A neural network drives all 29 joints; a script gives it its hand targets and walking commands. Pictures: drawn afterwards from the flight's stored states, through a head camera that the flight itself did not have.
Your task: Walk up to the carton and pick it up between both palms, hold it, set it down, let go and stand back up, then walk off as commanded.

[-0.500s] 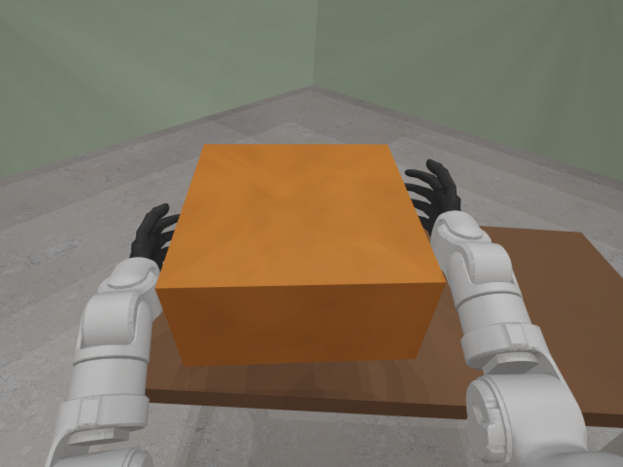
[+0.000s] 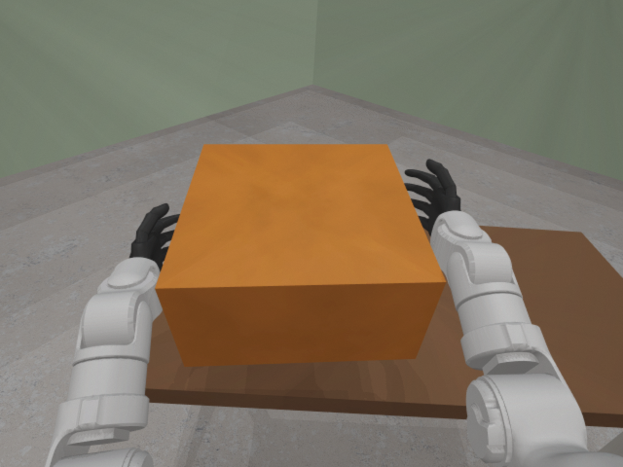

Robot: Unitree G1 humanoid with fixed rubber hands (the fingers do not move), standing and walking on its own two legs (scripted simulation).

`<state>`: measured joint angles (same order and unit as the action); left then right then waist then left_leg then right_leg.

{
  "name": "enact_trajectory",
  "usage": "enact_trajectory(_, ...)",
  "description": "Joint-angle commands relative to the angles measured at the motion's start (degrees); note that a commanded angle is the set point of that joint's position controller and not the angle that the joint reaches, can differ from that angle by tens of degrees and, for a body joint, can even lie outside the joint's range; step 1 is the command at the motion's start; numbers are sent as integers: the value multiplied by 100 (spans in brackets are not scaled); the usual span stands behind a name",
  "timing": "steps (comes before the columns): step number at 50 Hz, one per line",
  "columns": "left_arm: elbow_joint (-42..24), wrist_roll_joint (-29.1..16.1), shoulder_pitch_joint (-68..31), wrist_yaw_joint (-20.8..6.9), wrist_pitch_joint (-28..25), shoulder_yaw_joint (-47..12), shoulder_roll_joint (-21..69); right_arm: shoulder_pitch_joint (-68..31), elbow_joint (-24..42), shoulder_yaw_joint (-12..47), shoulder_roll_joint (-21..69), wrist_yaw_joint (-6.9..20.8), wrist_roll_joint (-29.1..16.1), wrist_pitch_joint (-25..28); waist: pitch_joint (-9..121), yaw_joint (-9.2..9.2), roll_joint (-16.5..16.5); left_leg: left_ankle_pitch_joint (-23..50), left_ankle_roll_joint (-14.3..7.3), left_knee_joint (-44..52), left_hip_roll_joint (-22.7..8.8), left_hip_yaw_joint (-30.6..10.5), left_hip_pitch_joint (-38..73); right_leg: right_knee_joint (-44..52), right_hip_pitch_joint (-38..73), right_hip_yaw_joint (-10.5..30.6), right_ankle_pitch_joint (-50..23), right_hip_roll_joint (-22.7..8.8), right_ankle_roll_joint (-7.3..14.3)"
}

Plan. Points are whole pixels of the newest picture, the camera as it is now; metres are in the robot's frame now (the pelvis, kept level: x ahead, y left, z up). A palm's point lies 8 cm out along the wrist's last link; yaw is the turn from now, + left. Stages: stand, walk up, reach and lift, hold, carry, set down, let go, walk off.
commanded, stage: hold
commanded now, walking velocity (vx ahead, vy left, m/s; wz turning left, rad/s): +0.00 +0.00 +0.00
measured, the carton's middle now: (299, 240) +0.39 +0.00 +0.14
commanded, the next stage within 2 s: set down in 0.82 s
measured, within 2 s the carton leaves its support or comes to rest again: neither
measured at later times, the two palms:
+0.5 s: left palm (148, 264) +0.34 +0.19 +0.15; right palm (442, 217) +0.37 -0.18 +0.20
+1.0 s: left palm (145, 262) +0.35 +0.20 +0.15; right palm (437, 215) +0.38 -0.18 +0.20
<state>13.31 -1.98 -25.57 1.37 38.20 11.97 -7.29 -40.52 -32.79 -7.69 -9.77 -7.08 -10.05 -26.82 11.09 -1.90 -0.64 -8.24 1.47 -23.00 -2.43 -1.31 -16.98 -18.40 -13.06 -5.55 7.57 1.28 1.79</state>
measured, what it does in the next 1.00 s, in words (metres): stands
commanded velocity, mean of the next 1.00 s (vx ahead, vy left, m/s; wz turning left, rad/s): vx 0.00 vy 0.00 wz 0.00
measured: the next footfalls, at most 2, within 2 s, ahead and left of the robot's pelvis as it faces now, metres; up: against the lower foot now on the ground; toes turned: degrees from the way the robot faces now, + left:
none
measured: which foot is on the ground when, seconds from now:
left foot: down 0.00-1.00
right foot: down 0.00-1.00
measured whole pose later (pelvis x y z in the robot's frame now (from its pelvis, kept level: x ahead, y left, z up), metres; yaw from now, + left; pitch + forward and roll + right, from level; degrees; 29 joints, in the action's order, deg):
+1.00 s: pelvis +0.00 +0.00 +0.00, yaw +0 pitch +2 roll -1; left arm 13.3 -1.0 -25.6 0.2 34.7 13.4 -7.2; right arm -40.6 -32.2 -7.8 -8.9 -7.0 -10.0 -23.7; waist 9.7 -1.9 -0.6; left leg -8.2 1.3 -23.0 -2.4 -1.3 -16.9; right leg -18.3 -12.9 -5.5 7.5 1.3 1.8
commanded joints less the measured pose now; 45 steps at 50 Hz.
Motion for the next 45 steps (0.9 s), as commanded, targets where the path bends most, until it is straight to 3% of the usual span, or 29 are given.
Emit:
enact_trajectory(1, -2724, -562, -6163, -853, -560, -2662, 2996, -3743, 2308, 2459, 3498, 1044, -972, 158, 2277, -269, 469, 645, 7, 637, 558, -41, 771, -7, 2021, 548, -1267, -94, -482)
enact_trajectory(41, -2762, -596, -6217, -844, -566, -2694, 3036, -3738, 2303, 2432, 3497, 1071, -966, 176, 2321, -286, 483, 655, 19, 628, 544, -36, 819, -3, 1980, 540, -1248, -74, -459)
enact_trajectory(42, -2202, -295, -5279, -943, -557, -2178, 2738, -3756, 2667, 2455, 3703, 963, -914, 149, 1890, -120, -6, 393, -271, 679, 690, 169, 590, 185, 2090, 607, -1148, -73, -332)
enact_trajectory(45, -2282, -329, -5570, -1014, -699, -2240, 2863, -3914, 2474, 2346, 3771, 977, -760, 313, 2051, -178, 214, 427, -213, 710, 645, 139, 562, 89, 1987, 540, -1119, -97, -344)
